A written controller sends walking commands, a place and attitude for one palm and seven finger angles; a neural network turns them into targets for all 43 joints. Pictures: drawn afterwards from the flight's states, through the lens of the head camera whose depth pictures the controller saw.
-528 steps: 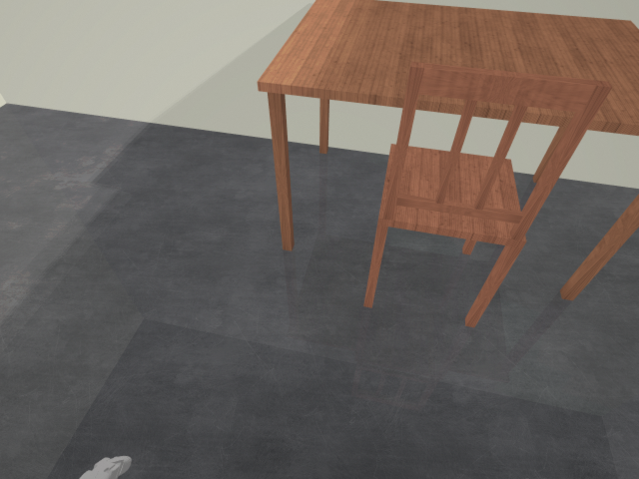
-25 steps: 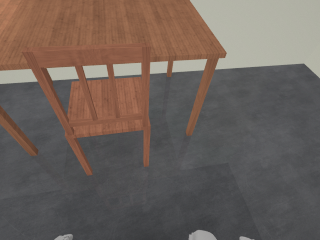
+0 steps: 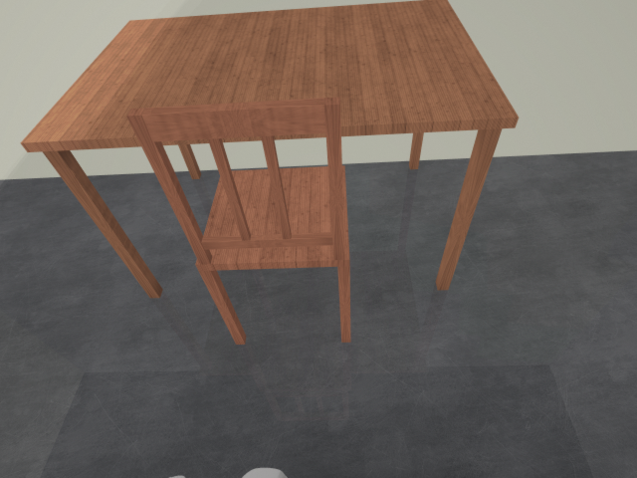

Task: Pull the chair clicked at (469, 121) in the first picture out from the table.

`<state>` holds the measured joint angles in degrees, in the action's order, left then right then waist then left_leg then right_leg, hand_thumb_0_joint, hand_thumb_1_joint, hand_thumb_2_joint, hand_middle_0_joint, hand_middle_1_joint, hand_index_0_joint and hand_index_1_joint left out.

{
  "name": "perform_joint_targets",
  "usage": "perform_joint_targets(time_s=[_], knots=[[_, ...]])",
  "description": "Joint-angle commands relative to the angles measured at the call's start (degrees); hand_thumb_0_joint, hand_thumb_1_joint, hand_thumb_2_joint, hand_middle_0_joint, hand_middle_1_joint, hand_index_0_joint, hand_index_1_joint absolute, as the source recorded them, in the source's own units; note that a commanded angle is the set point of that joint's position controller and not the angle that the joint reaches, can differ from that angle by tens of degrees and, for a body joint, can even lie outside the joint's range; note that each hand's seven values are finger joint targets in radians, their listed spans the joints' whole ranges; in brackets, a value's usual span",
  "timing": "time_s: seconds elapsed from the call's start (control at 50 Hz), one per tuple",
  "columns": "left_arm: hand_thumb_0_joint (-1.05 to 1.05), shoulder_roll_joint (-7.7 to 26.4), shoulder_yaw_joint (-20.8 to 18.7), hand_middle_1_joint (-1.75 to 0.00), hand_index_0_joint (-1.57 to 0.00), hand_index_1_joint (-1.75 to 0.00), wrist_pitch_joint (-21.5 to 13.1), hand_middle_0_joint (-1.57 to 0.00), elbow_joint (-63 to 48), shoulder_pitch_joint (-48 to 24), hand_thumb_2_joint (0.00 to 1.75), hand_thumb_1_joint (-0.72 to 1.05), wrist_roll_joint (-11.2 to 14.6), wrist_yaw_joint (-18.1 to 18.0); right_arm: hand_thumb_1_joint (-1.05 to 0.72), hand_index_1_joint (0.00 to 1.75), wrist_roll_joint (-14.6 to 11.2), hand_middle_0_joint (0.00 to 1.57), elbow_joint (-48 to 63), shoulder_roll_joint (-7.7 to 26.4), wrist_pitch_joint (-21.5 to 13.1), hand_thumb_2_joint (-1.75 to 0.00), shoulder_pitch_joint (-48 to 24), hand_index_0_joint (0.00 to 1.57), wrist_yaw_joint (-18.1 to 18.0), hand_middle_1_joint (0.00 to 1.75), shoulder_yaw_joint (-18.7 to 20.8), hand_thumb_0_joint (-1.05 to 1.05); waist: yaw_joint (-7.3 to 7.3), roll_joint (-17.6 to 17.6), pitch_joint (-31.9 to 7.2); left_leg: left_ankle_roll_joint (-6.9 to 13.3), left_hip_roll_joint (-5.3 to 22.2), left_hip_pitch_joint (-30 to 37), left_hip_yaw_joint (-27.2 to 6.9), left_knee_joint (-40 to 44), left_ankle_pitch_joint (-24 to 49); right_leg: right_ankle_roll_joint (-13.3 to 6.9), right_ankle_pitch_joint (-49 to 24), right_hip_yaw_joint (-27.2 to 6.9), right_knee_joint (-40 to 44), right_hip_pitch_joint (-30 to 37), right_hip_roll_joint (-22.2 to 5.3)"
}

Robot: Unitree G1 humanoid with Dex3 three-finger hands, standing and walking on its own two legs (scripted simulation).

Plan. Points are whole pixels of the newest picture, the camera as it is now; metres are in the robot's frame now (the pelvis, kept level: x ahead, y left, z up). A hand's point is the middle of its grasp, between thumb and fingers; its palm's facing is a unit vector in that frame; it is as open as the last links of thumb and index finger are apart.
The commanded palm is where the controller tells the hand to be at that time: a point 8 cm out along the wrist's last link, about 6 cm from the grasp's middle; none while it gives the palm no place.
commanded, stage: take the last steps up to it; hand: left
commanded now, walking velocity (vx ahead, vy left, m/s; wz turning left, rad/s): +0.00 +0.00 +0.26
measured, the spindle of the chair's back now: (232, 193) +0.68 +0.21 -0.08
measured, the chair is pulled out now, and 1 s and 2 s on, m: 0.00 0.00 0.00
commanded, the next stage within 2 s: come to a stop and stand still in 0.70 s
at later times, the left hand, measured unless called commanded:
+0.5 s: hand out of the picture +0.06 +0.26 -0.18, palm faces +0.14 -0.97 -0.20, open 7.4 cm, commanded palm none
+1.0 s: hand (207, 408) +0.26 +0.21 -0.16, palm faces +0.09 -0.96 -0.25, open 7.2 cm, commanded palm none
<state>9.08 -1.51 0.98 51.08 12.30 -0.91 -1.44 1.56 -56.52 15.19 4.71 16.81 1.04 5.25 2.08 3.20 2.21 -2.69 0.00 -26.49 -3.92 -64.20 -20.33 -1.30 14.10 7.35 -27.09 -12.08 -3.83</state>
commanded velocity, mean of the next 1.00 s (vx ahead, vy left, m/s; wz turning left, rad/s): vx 0.12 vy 0.02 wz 0.01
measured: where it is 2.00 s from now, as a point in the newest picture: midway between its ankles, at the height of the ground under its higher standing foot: outside the picture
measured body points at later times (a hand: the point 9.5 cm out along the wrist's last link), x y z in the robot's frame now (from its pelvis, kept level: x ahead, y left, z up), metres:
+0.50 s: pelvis +0.08 +0.06 +0.00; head +0.08 +0.07 +0.45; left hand +0.05 +0.31 -0.16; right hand +0.08 -0.16 -0.15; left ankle -0.03 +0.14 -0.74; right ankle +0.14 -0.06 -0.67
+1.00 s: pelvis +0.23 +0.02 +0.00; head +0.25 +0.00 +0.45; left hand +0.25 +0.26 -0.14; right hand +0.28 -0.20 -0.17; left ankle +0.25 +0.18 -0.70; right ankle +0.26 -0.04 -0.74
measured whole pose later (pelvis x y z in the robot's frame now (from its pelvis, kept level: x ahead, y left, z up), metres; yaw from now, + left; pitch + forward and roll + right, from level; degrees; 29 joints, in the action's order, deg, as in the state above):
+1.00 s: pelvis +0.23 +0.02 +0.00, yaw +2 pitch +0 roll +1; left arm 7.5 -1.6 -1.6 60.6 13.6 -1.2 -2.0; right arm 0.6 -59.4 10.1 0.6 12.5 -1.9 2.6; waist -0.3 2.9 2.2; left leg -2.2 2.8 -26.0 -0.6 -48.8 -20.8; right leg -5.3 11.2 5.1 -25.5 -14.7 2.0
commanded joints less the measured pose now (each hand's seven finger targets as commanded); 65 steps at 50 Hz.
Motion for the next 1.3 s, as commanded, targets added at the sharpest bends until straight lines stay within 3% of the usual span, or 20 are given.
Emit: perform_joint_targets(time_s=[0.0, 0.1, 0.16, 0.18, 0.2, 0.24, 0.36, 0.52, 0.58, 0.62, 0.64, 0.66, 0.68, 0.72, 0.76, 0.86, 1.08, 1.18, 1.24, 1.28], knots=[[0.00, 12.2, -3.4, -0.30, -0.20, -0.30, -1.5, -0.20, -2.4, 2.8, 0.90, 0.90, -0.6, -0.6, -0.90, 0.30, -0.4, 0.20, 4.2, 1.7, -1.3, -0.90, -3.4, 0.20, -0.4, 0.30, -0.2, 0.00, -3.27, -12.6, -0.4, -0.5, 0.9, -1.7, 2.5, 8.5, -3.5, -6.9, -7.1, -10.7, 12.0, 4.0, -13.8], [0.00, 13.8, -4.1, -0.30, -0.20, -0.30, -2.0, -0.20, 1.3, 6.9, 0.90, 0.90, -1.0, 0.1, -0.90, 0.30, -0.5, 0.20, 4.1, 0.1, -3.1, -0.90, -5.1, 0.20, -0.2, 0.30, -1.3, 0.00, -5.25, -14.1, -3.1, 1.2, 0.1, 4.8, 6.1, 23.2, -6.0, -7.2, -0.4, -11.7, 12.1, 6.7, -14.7], [0.00, 12.8, -3.9, -0.30, -0.20, -0.30, -1.8, -0.20, 2.6, 4.8, 0.90, 0.90, -0.5, 0.6, -0.90, 0.30, -0.3, 0.20, 1.6, -0.1, -4.8, -0.90, 2.0, 0.20, -0.3, 0.30, -1.7, 0.00, -1.46, -11.4, -3.4, 2.8, -1.2, 20.4, 8.4, 40.0, 1.3, -3.9, 12.7, -7.9, 7.4, -3.3, -11.5], [0.00, 10.5, -3.3, -0.30, -0.20, -0.30, -1.5, -0.20, 2.4, 4.3, 0.90, 0.90, 0.0, 0.8, -0.90, 0.30, -0.3, 0.20, 0.4, 2.5, -5.5, -0.90, 5.9, 0.20, -0.7, 0.30, -1.2, 0.00, 0.54, -3.1, -4.4, 4.1, 2.8, 28.6, 1.8, 45.1, 0.0, -1.4, 15.3, -4.1, -1.5, -11.0, -8.0], [0.00, 5.7, -2.4, -0.30, -0.20, -0.30, -1.4, -0.20, 1.1, 3.9, 0.90, 0.90, 0.3, 1.4, -0.90, 0.30, 0.3, 0.20, -0.4, 8.0, -5.7, -0.90, 9.8, 0.20, -1.2, 0.30, 0.1, 0.00, 2.37, 15.3, -3.4, 8.7, 16.4, 32.4, -17.5, 51.4, -8.6, 1.7, 17.6, 2.8, -17.5, -23.2, -0.3], [0.00, 6.9, -2.1, -0.30, -0.20, -0.30, -1.8, -0.20, -0.6, -0.6, 0.90, 0.90, -0.7, 1.6, -0.90, 0.30, 0.1, 0.20, 0.2, 9.2, -5.4, -0.90, 8.8, 0.20, -1.9, 0.30, -0.2, 0.00, 2.52, 10.0, 4.2, 14.3, 21.4, 24.1, -23.4, 57.6, -16.0, 0.5, 15.5, -4.2, -29.3, -29.3, -1.6], [0.00, 6.2, -2.0, -0.30, -0.20, -0.30, -2.5, -0.20, 5.2, 4.0, 0.90, 0.90, -0.5, 2.7, -0.90, 0.30, -0.8, 0.20, -0.9, 1.8, -8.4, -0.90, 6.4, 0.20, -2.9, 0.30, -2.8, 0.00, -1.49, 3.6, 5.0, 12.0, 12.6, 26.8, -4.5, 53.2, 26.2, 2.2, 1.1, -4.5, -36.1, -27.9, -1.5], [0.00, 4.0, -1.5, -0.30, -0.20, -0.30, -2.5, -0.20, 2.5, -3.6, 0.90, 0.90, 0.1, 2.5, -0.90, 0.30, -0.4, 0.20, -4.7, 1.1, -9.1, -0.90, 10.5, 0.20, -3.6, 0.30, -2.7, 0.00, -0.06, 3.2, 6.3, 12.6, 13.8, 29.5, -0.7, 49.7, 41.8, 0.9, -1.1, -3.3, -21.5, -27.0, -1.4], [0.00, 3.5, -1.6, -0.30, -0.20, -0.30, -2.9, -0.20, 3.2, -0.8, 0.90, 0.90, 0.3, 2.3, -0.90, 0.30, -0.3, 0.20, -5.6, 2.2, -8.7, -0.90, 9.5, 0.20, -3.6, 0.30, -2.5, 0.00, -1.76, 4.1, 4.3, 11.7, 13.7, 26.6, 1.0, 44.8, 51.8, -1.3, -0.2, -0.6, -13.3, -15.0, 2.0], [0.00, 5.1, -2.2, -0.30, -0.20, -0.30, -3.5, -0.20, 6.4, 8.9, 0.90, 0.90, 0.0, 1.8, -0.90, 0.30, -0.6, 0.20, -5.9, 2.9, -8.5, -0.90, 8.3, 0.20, -3.5, 0.30, -2.2, 0.00, -6.04, 1.0, -0.3, 9.8, 12.2, 24.2, 2.3, 34.1, 56.2, -2.4, -5.2, 0.4, -8.0, -1.9, 4.4], [0.00, 6.6, -2.8, -0.30, -0.20, -0.30, -4.2, -0.20, 8.5, 15.8, 0.90, 0.90, -0.3, 1.6, -0.90, 0.30, -1.0, 0.20, -5.6, 2.6, -8.6, -0.90, 7.9, 0.20, -3.3, 0.30, -2.2, 0.00, -9.09, -1.9, -3.5, 8.1, 9.3, 19.4, 3.6, 24.8, 50.1, -3.0, -10.6, -0.9, -3.8, 8.4, 4.0], [0.00, 10.8, -3.9, -0.30, -0.20, -0.30, -5.0, -0.20, 10.3, 21.6, 0.90, 0.90, -0.9, 1.0, -0.90, 0.30, -1.8, 0.20, -5.1, 0.2, -8.8, -0.90, 9.8, 0.20, -2.8, 0.30, -2.2, 0.00, -10.54, -11.4, -9.1, 5.8, 2.5, 9.4, 6.3, 8.2, 30.0, -8.1, -21.6, -16.5, -2.1, 19.4, -7.0], [0.00, 14.2, -4.4, -0.30, -0.20, -0.30, -5.0, -0.20, 10.7, 22.0, 0.90, 0.90, 0.0, 0.9, -0.90, 0.30, -2.1, 0.20, -4.7, -2.3, -8.7, -0.90, 13.6, 0.20, -3.0, 0.30, -2.3, 0.00, -7.09, -18.1, -12.5, 4.4, -3.7, 2.4, 5.9, -9.5, -11.7, -15.1, -32.3, -35.7, 6.0, 20.6, -20.9], [0.00, 12.0, -4.2, -0.30, -0.20, -0.30, -4.2, -0.20, 7.8, 11.8, 0.90, 0.90, 0.6, 0.4, -0.90, 0.30, -1.7, 0.20, -3.6, -3.0, -7.4, -0.90, 8.3, 0.20, -2.7, 0.30, -2.1, 0.00, -5.32, -10.1, -2.2, 5.5, 0.9, -1.7, 1.5, -15.9, -9.5, -16.6, -1.0, -36.8, 15.5, 5.1, -19.6], [0.00, 7.2, -2.8, -0.30, -0.20, -0.30, -4.1, -0.20, 5.7, 4.0, 0.90, 0.90, 0.2, 0.0, -0.90, 0.30, -0.3, 0.20, -3.2, -3.5, -6.6, -0.90, 5.7, 0.20, -1.9, 0.30, -2.4, 0.00, -2.27, -6.0, 3.2, 5.2, 4.8, -1.8, 0.9, -13.1, -1.5, -12.8, 7.9, -26.5, 16.9, -7.4, -14.7], [0.00, 4.2, -1.1, -0.30, -0.20, -0.30, -4.2, -0.20, 6.3, 2.4, 0.90, 0.90, -0.4, -0.5, -0.90, 0.30, -0.7, 0.20, -4.9, -7.3, -4.2, -0.90, 9.4, 0.20, -2.6, 0.30, -3.9, 0.00, 0.57, -5.5, -1.7, 1.4, 3.8, 7.1, 3.9, 8.1, 0.9, -8.3, -27.2, -10.3, 12.7, -9.3, -9.0], [0.00, 9.1, -3.1, -0.30, -0.20, -0.30, -1.4, -0.20, 6.7, 6.2, 0.90, 0.90, -0.9, -1.6, -0.90, 0.30, -1.1, 0.20, 0.0, -2.9, -2.5, -0.90, -3.6, 0.20, -2.7, 0.30, -1.6, 0.00, -3.96, -12.7, -2.5, -0.6, 0.5, 3.7, 4.0, 18.1, -4.5, -11.3, -46.0, -15.7, 3.3, 3.3, -12.9], [0.00, 9.7, -3.2, -0.30, -0.20, -0.30, -0.4, -0.20, 5.9, 3.3, 0.90, 0.90, -0.5, -1.8, -0.90, 0.30, -1.3, 0.20, -1.2, -3.8, -3.0, -0.90, 0.1, 0.20, -2.6, 0.30, -1.7, 0.00, -1.31, -11.3, -4.6, 0.2, 0.7, 16.6, 4.6, 37.1, 10.2, -6.8, -30.7, -14.0, -1.1, -1.3, -9.3], [0.00, 4.1, -1.8, -0.30, -0.20, -0.30, 0.1, -0.20, 5.5, 7.0, 0.90, 0.90, 0.3, -1.8, -0.90, 0.30, -0.7, 0.20, 0.0, 1.9, -4.5, -0.90, -1.2, 0.20, -3.0, 0.30, -1.6, 0.00, -3.42, 11.5, -4.8, 9.3, 19.7, 19.7, -10.6, 44.6, 49.8, 1.1, 12.7, -5.8, -13.9, -7.6, 2.6], [0.00, 4.9, -2.0, -0.30, -0.20, -0.30, 1.2, -0.20, 6.6, 5.7, 0.90, 0.90, 0.0, -1.9, -0.90, 0.30, -0.4, 0.20, -0.3, 0.6, -4.8, -0.90, -2.8, 0.20, -4.4, 0.30, -2.5, 0.00, -3.17, 10.1, -3.4, 12.1, 18.9, 14.9, -9.5, 46.3, 48.9, 1.9, 18.1, -11.1, -25.9, -7.6, 3.3]])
